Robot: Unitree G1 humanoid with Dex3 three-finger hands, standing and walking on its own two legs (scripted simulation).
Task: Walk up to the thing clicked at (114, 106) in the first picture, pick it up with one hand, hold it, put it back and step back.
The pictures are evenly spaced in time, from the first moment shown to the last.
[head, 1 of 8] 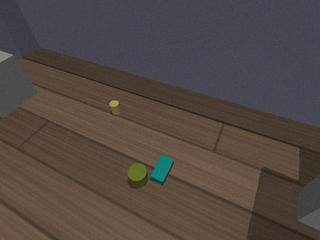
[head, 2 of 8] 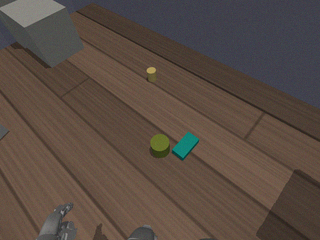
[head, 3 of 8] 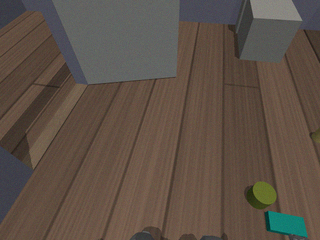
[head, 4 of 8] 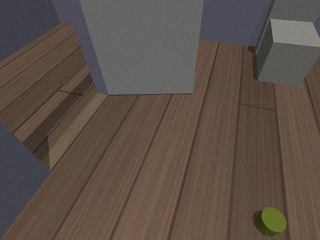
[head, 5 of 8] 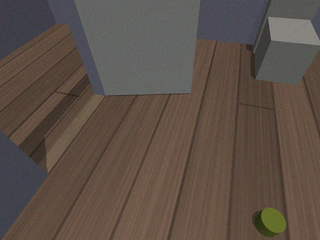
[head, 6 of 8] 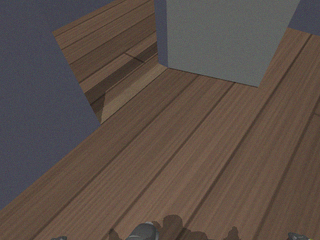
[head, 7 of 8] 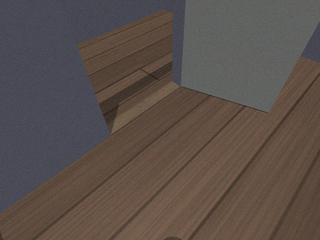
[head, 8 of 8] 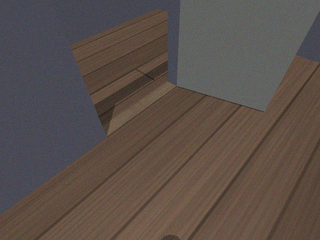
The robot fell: no
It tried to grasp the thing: no
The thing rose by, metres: 0.00
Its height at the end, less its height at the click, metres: +0.00
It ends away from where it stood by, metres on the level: 0.00
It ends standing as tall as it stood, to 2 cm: yes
